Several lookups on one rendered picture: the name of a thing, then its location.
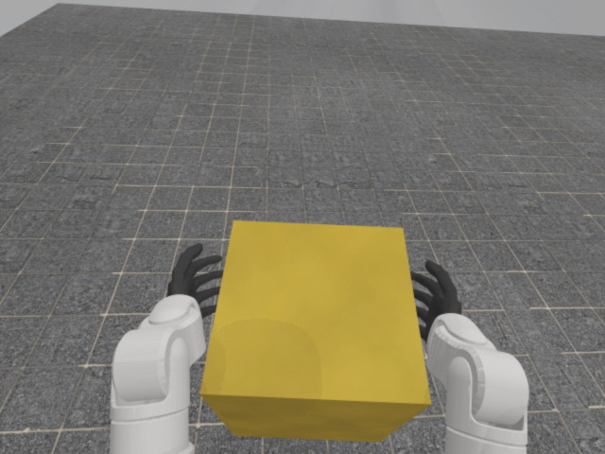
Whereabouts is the left robot hand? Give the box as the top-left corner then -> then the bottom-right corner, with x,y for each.
166,243 -> 224,319

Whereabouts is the carton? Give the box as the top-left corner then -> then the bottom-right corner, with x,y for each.
199,220 -> 431,443

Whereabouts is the left robot forearm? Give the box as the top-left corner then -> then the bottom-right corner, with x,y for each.
110,294 -> 206,454

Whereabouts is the right robot hand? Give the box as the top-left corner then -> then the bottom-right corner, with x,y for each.
410,260 -> 461,343

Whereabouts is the right robot forearm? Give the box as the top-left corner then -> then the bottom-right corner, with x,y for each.
425,313 -> 529,454

